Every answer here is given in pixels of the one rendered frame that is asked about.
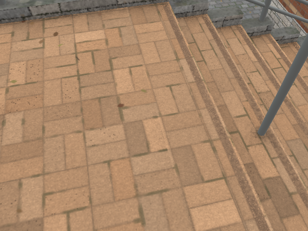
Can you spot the stairs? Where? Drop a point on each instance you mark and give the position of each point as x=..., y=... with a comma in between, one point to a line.
x=244, y=74

